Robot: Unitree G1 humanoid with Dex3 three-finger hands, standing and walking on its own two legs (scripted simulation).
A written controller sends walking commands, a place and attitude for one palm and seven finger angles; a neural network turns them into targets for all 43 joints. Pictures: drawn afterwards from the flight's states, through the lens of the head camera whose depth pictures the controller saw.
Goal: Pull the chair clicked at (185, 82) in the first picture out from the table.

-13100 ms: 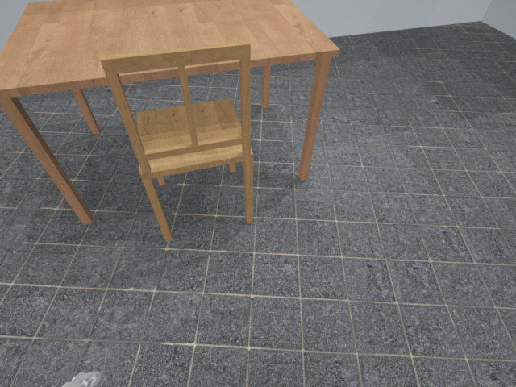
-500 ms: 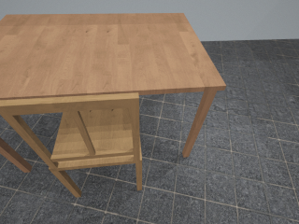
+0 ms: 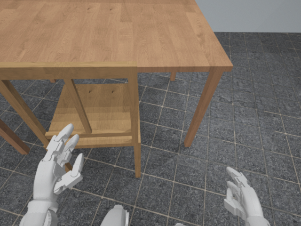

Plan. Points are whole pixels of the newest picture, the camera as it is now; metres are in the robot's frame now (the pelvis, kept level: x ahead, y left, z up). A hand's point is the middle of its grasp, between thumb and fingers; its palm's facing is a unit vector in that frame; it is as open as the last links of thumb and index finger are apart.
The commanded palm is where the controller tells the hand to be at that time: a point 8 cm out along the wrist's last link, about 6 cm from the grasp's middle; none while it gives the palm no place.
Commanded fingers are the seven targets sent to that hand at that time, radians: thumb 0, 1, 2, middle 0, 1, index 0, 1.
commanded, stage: raise the hand toward the chair's back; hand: left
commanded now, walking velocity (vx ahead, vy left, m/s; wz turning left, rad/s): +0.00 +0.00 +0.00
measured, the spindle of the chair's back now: (80, 109) +0.48 +0.27 -0.02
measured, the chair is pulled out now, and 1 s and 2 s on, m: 0.00 0.00 0.00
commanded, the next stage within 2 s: aim the fingers beside a spindle in 1.78 s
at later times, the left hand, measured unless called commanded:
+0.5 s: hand (75, 178) +0.23 +0.20 +0.02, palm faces +0.09 -0.99 -0.05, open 12.7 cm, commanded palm +0.19 +0.25 +0.03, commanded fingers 0.00 -0.08 0.48 -0.10 -0.15 -0.10 -0.15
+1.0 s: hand (65, 174) +0.23 +0.22 +0.03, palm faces +0.10 -0.99 -0.05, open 16.5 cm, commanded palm +0.21 +0.28 +0.04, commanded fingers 0.00 -0.50 0.30 -0.06 -0.08 -0.06 -0.08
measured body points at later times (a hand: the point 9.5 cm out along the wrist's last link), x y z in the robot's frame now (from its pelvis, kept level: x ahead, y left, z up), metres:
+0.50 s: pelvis +0.00 -0.01 -0.03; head +0.06 -0.01 +0.42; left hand +0.22 +0.25 +0.03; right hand +0.16 -0.24 -0.13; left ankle +0.09 +0.13 -0.66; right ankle -0.01 -0.12 -0.66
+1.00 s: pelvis +0.00 +0.02 -0.02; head +0.05 +0.03 +0.43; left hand +0.22 +0.27 +0.04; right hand +0.21 -0.19 -0.09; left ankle +0.09 +0.14 -0.66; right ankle -0.01 -0.12 -0.66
